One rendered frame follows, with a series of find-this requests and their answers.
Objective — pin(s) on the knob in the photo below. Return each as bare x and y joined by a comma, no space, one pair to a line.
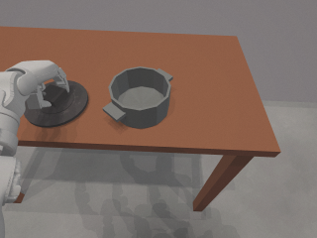
54,94

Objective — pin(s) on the left robot upper arm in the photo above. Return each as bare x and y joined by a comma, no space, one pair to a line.
10,184

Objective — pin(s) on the pot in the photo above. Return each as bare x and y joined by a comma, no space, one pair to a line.
140,96

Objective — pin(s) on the robot left forearm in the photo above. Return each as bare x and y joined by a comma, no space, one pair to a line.
16,85

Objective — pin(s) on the robot left hand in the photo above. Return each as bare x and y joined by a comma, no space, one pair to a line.
43,70

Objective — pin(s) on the table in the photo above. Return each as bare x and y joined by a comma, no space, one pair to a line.
214,104

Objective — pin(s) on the lid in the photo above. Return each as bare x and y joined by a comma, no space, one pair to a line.
70,108

